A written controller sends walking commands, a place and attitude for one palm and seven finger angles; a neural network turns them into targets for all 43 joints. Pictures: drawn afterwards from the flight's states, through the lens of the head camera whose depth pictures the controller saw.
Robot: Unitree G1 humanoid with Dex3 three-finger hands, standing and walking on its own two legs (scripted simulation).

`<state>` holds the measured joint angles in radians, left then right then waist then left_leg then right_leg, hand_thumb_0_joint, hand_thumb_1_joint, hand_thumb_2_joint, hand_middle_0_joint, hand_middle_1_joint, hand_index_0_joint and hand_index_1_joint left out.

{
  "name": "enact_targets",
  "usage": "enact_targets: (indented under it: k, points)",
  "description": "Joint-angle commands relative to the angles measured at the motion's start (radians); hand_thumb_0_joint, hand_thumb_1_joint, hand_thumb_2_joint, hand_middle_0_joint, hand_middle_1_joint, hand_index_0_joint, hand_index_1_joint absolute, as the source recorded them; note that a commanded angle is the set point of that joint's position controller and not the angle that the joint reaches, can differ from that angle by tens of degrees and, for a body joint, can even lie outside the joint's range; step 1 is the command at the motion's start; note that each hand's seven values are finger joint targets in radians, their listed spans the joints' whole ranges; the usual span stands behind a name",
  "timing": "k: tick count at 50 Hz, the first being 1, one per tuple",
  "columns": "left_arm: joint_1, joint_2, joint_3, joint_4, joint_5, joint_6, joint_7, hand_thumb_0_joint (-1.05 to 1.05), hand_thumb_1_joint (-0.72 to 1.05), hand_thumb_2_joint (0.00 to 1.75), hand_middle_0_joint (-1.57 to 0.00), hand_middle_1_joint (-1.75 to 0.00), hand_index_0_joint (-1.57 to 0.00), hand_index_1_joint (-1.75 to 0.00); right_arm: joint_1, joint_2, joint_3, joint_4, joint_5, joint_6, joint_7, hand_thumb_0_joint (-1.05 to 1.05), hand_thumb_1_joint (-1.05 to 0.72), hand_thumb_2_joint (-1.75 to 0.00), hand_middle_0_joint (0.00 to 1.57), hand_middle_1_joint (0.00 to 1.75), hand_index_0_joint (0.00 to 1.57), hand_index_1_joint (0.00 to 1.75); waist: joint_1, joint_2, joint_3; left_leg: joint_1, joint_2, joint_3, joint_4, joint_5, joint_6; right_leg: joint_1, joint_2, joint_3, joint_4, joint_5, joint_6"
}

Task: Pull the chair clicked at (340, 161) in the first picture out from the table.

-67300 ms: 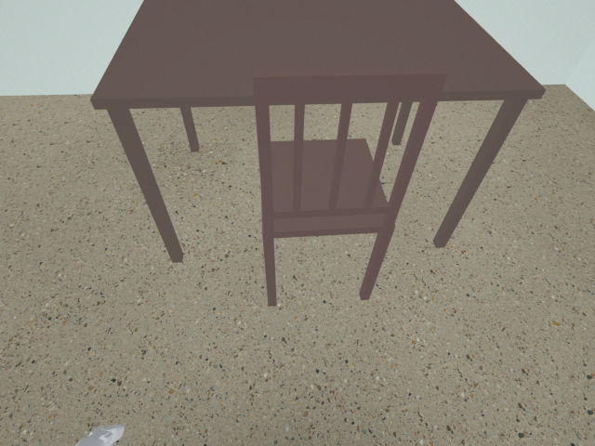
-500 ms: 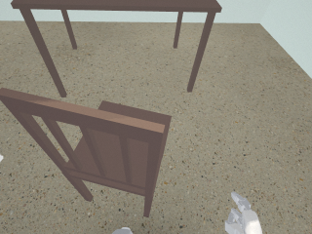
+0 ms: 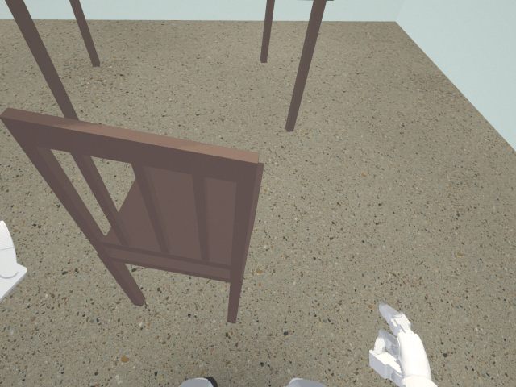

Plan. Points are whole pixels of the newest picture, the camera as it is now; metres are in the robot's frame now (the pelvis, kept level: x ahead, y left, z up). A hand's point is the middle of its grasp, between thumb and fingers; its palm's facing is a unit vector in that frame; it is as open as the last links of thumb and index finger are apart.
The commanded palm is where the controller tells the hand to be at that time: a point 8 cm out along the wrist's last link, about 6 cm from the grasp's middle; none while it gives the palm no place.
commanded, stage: stop stepping back and stand still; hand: left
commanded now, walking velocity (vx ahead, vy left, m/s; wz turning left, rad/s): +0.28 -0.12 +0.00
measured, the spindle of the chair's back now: (155, 214) +0.42 +0.22 -0.08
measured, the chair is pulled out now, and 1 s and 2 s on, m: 0.72 0.72 0.72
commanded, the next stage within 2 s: let the arm hang, fingers relaxed in 0.80 s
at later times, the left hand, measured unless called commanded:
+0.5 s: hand out of the picture +0.08 +0.26 +0.16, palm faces +0.45 -0.81 -0.38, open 7.5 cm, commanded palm +0.00 +0.29 +0.18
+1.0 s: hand out of the picture +0.10 +0.24 +0.04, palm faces +0.26 -0.90 -0.36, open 7.4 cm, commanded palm none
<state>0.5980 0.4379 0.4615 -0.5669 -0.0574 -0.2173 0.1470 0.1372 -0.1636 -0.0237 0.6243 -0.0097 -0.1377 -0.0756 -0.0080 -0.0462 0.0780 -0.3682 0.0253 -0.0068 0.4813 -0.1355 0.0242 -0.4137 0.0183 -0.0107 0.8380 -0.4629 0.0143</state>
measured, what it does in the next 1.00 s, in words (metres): walks backwards: right foot, then left foot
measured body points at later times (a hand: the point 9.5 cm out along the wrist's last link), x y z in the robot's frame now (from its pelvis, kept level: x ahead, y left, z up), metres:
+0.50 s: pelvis -0.13 -0.01 +0.00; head -0.15 +0.02 +0.44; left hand +0.05 +0.30 +0.18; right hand -0.01 -0.26 -0.08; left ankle -0.12 +0.08 -0.74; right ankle -0.11 -0.13 -0.67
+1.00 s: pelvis -0.13 +0.00 -0.01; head -0.12 +0.00 +0.44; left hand +0.08 +0.28 +0.06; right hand +0.02 -0.25 -0.10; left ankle -0.10 +0.09 -0.74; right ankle -0.16 -0.14 -0.69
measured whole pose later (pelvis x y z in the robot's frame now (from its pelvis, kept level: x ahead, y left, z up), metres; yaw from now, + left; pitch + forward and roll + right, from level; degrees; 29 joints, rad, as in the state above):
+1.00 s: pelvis -0.13 +0.00 -0.01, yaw +4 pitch +1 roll -2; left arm 0.30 0.29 0.19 -0.04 0.03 -0.06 0.06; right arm 0.22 -0.24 -0.03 0.69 -0.02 -0.08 -0.01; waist -0.05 0.01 -0.01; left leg -0.36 -0.01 -0.02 0.56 -0.22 0.04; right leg -0.41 -0.01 -0.03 0.95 -0.51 0.02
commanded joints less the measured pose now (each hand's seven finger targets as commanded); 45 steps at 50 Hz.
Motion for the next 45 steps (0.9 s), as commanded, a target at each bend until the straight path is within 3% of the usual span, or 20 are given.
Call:
enact_targets:
  k: [1,5,7,9,11,14,17,19,20,22,25,30,32,34,35,38,41,42,44,45]
  points:
    - [0.014,0.171,0.104,-0.352,-0.009,-0.087,0.024,0.00,0.90,0.90,-0.20,-0.30,-0.20,-0.30,-0.002,-0.167,-0.044,-0.127,0.007,-0.079,0.007,0.00,-0.90,-0.90,0.20,0.30,0.20,0.30,0.013,0.290,-0.265,0.170,0.242,-0.171,-0.118,0.292,0.093,0.134,-0.038,-0.009,-0.138,0.028,-0.009]
    - [0.066,0.215,0.176,-0.232,-0.020,-0.029,0.032,0.00,0.90,0.90,-0.20,-0.30,-0.20,-0.30,-0.011,-0.162,-0.020,-0.154,0.022,-0.050,0.001,0.00,-0.90,-0.90,0.20,0.30,0.20,0.30,0.004,0.274,-0.201,-0.036,0.133,-0.123,-0.188,-0.458,0.023,0.337,-0.016,-0.083,-0.439,0.082,-0.011]
    - [0.011,0.204,0.163,-0.165,-0.020,-0.021,0.030,0.00,0.90,0.90,-0.20,-0.30,-0.20,-0.30,-0.017,-0.153,-0.016,-0.147,0.022,-0.034,-0.001,0.00,-0.90,-0.90,0.20,0.30,0.20,0.30,-0.009,0.184,-0.169,-0.028,0.052,-0.032,-0.064,-0.482,-0.026,0.297,-0.063,-0.047,-0.536,0.054,-0.051]
    - [-0.038,0.209,0.145,-0.115,-0.021,-0.004,0.026,0.00,0.90,0.90,-0.20,-0.30,-0.20,-0.30,0.021,-0.150,-0.033,-0.128,0.029,-0.014,-0.005,0.00,-0.90,-0.90,0.20,0.30,0.20,0.30,-0.018,-0.125,-0.164,0.143,-0.046,0.036,0.361,-0.357,-0.069,-0.051,-0.234,0.178,-0.657,-0.231,-0.146]
    - [-0.048,0.164,0.088,-0.107,-0.014,0.024,0.022,0.00,0.90,0.90,-0.20,-0.30,-0.20,-0.30,0.027,-0.160,-0.039,-0.114,0.025,0.015,-0.003,0.00,-0.90,-0.90,0.20,0.30,0.20,0.30,-0.024,-0.182,-0.110,0.163,-0.046,-0.012,0.643,-0.256,-0.047,-0.253,-0.343,0.220,-0.693,-0.260,-0.205]
    - [-0.168,0.151,0.051,-0.044,0.006,0.011,0.021,0.00,0.90,0.90,-0.20,-0.30,-0.20,-0.30,-0.024,-0.144,-0.001,-0.123,0.020,0.012,-0.003,0.00,-0.90,-0.90,0.20,0.30,0.20,0.30,-0.033,-0.134,-0.031,0.087,0.005,0.017,0.405,-0.295,-0.007,-0.191,-0.281,0.065,-0.628,-0.185,-0.118]
    - [-0.275,0.139,0.024,-0.073,0.031,-0.024,0.033,0.00,0.90,0.90,-0.20,-0.30,-0.20,-0.30,0.004,-0.166,-0.003,-0.124,0.019,-0.038,-0.028,0.00,-0.90,-0.90,0.20,0.30,0.20,0.30,-0.029,0.071,0.030,0.053,-0.003,0.007,-0.126,-0.392,0.018,-0.040,-0.173,0.028,-0.397,-0.196,-0.080]
    - [-0.266,0.154,0.044,-0.191,0.042,-0.055,0.041,0.00,0.90,0.90,-0.20,-0.30,-0.20,-0.30,0.045,-0.190,-0.027,-0.152,0.012,-0.065,-0.019,0.00,-0.90,-0.90,0.20,0.30,0.20,0.30,-0.008,0.424,-0.007,0.138,0.233,-0.388,-0.301,-0.425,0.119,-0.132,-0.021,-0.062,0.061,-0.065,-0.023]
    - [-0.214,0.204,0.084,-0.211,0.051,-0.061,0.040,0.00,0.90,0.90,-0.20,-0.30,-0.20,-0.30,0.035,-0.166,-0.033,-0.164,0.019,-0.065,-0.014,0.00,-0.90,-0.90,0.20,0.30,0.20,0.30,-0.004,0.371,-0.066,0.179,0.272,-0.393,-0.269,-0.242,0.159,-0.172,-0.023,-0.058,0.227,-0.054,-0.015]
    - [-0.181,0.207,0.099,-0.247,0.044,-0.063,0.037,0.00,0.90,0.90,-0.20,-0.30,-0.20,-0.30,-0.005,-0.139,-0.023,-0.137,0.008,-0.068,0.004,0.00,-0.90,-0.90,0.20,0.30,0.20,0.30,-0.015,0.360,-0.087,0.087,0.272,-0.476,-0.284,-0.363,0.164,-0.173,-0.058,0.032,0.358,0.024,-0.019]
    - [-0.099,0.199,0.097,-0.269,0.036,-0.073,0.029,0.00,0.90,0.90,-0.20,-0.30,-0.20,-0.30,-0.009,-0.155,-0.030,-0.131,0.029,-0.080,0.020,0.00,-0.90,-0.90,0.20,0.30,0.20,0.30,0.011,0.228,-0.082,0.028,0.204,-0.220,-0.223,-0.253,0.148,-0.005,-0.061,-0.046,0.075,0.079,-0.015]
    - [-0.013,0.166,0.126,-0.060,0.017,-0.059,0.022,0.00,0.90,0.90,-0.20,-0.30,-0.20,-0.30,0.017,-0.160,-0.018,-0.125,0.014,-0.039,-0.001,0.00,-0.90,-0.90,0.20,0.30,0.20,0.30,-0.003,0.268,-0.098,-0.142,0.149,-0.123,-0.163,-0.461,0.083,0.348,-0.010,-0.145,-0.352,0.058,-0.034]
    - [-0.071,0.168,0.120,0.002,0.019,-0.055,0.015,0.00,0.90,0.90,-0.20,-0.30,-0.20,-0.30,0.023,-0.168,-0.025,-0.111,0.019,-0.022,-0.001,0.00,-0.90,-0.90,0.20,0.30,0.20,0.30,-0.010,0.098,-0.092,-0.229,0.078,-0.076,0.044,-0.460,0.056,0.418,-0.075,-0.010,-0.471,0.032,-0.083]
    - [-0.135,0.197,0.121,0.047,0.008,-0.051,0.008,0.00,0.90,0.90,-0.20,-0.30,-0.20,-0.30,0.053,-0.168,-0.041,-0.107,0.028,-0.007,0.004,0.00,-0.90,-0.90,0.20,0.30,0.20,0.30,-0.016,-0.235,-0.082,-0.289,-0.044,0.031,0.500,-0.328,0.007,0.356,-0.354,0.396,-0.661,-0.029,-0.215]
    - [-0.190,0.161,0.084,0.040,0.010,-0.052,0.011,0.00,0.90,0.90,-0.20,-0.30,-0.20,-0.30,0.064,-0.174,-0.052,-0.104,0.035,-0.009,0.011,0.00,-0.90,-0.90,0.20,0.30,0.20,0.30,-0.015,-0.250,-0.104,-0.276,-0.037,0.000,0.629,-0.327,-0.004,0.314,-0.404,0.436,-0.684,-0.061,-0.252]
    - [-0.193,0.135,0.049,-0.008,0.011,-0.045,0.005,0.00,0.90,0.90,-0.20,-0.30,-0.20,-0.30,0.012,-0.156,-0.032,-0.111,0.029,-0.001,0.018,0.00,-0.90,-0.90,0.20,0.30,0.20,0.30,-0.030,-0.132,-0.055,-0.060,0.037,-0.033,0.413,-0.270,0.008,0.092,-0.337,0.228,-0.635,-0.034,-0.211]
    - [-0.239,0.146,0.030,-0.149,0.023,-0.067,0.021,0.00,0.90,0.90,-0.20,-0.30,-0.20,-0.30,-0.030,-0.127,-0.001,-0.121,0.014,-0.028,-0.007,0.00,-0.90,-0.90,0.20,0.30,0.20,0.30,-0.028,0.063,-0.022,0.135,-0.014,0.069,0.003,-0.202,0.014,0.044,-0.208,0.034,-0.534,-0.042,-0.130]
    - [-0.240,0.143,0.021,-0.204,0.021,-0.079,0.026,0.00,0.90,0.90,-0.20,-0.30,-0.20,-0.30,-0.012,-0.139,-0.005,-0.127,0.011,-0.046,-0.011,0.00,-0.90,-0.90,0.20,0.30,0.20,0.30,-0.025,0.153,-0.039,0.166,-0.004,0.036,-0.087,-0.204,0.017,0.081,-0.175,0.017,-0.456,0.004,-0.107]
    - [-0.215,0.171,0.055,-0.310,0.024,-0.091,0.043,0.00,0.90,0.90,-0.20,-0.30,-0.20,-0.30,-0.011,-0.164,-0.020,-0.152,0.010,-0.065,-0.011,0.00,-0.90,-0.90,0.20,0.30,0.20,0.30,0.005,0.370,-0.081,0.201,0.195,-0.290,-0.229,-0.200,0.091,0.056,-0.065,-0.025,-0.251,0.073,-0.040]
    - [-0.147,-0.185,-0.415,0.607,0.089,0.056,-0.084,0.00,0.90,0.90,-0.20,-0.30,-0.20,-0.30,0.101,-0.250,-0.083,0.039,0.021,-0.091,0.078,0.00,-0.90,-0.90,0.20,0.30,0.20,0.30,-0.116,0.324,0.010,0.230,0.235,-0.380,-0.120,0.159,0.133,-0.211,-0.029,-0.101,0.054,0.085,-0.001]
